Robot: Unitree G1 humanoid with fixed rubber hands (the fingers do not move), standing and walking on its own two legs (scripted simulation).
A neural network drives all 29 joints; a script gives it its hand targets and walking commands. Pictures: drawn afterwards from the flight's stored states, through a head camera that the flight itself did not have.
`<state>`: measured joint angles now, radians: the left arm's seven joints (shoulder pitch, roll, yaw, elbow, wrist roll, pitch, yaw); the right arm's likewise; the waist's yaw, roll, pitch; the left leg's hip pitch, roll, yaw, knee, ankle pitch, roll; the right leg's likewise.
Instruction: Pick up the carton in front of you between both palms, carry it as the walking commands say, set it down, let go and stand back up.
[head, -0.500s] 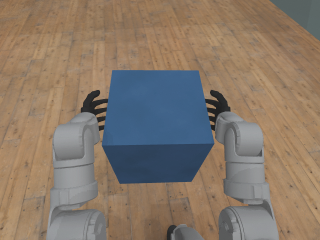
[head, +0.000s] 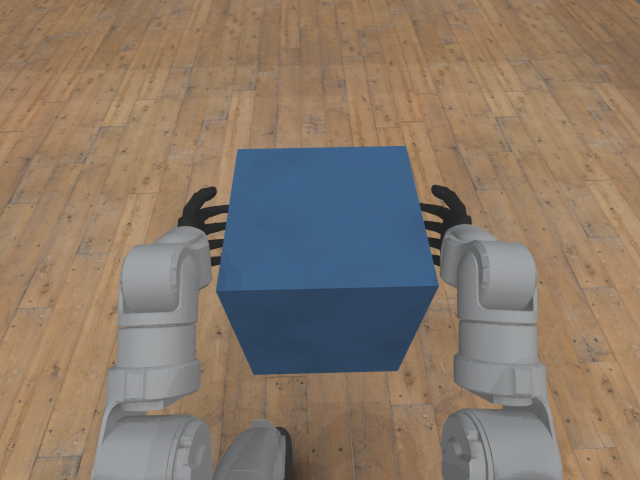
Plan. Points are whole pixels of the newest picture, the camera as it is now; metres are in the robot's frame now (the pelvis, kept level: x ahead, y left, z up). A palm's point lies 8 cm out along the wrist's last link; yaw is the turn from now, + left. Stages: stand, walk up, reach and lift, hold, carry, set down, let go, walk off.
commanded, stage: carry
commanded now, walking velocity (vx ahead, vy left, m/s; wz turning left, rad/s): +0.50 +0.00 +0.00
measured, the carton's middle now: (324, 269) +0.38 +0.02 +0.02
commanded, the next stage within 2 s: none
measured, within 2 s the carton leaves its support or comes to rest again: neither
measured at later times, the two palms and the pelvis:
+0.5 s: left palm (248, 82) +0.64 +0.15 +0.13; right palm (444, 86) +0.64 -0.15 +0.13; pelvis +0.31 +0.00 +0.02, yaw -1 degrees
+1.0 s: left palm (264, 26) +0.88 +0.16 +0.10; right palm (417, 27) +0.88 -0.14 +0.11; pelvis +0.63 +0.00 +0.00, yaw +1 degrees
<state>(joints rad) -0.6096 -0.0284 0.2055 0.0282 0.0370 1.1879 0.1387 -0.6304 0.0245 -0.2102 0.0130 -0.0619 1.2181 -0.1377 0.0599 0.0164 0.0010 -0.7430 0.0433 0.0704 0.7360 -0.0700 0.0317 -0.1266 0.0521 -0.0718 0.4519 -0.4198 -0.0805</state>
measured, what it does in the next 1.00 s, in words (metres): walks ahead: left foot, then right foot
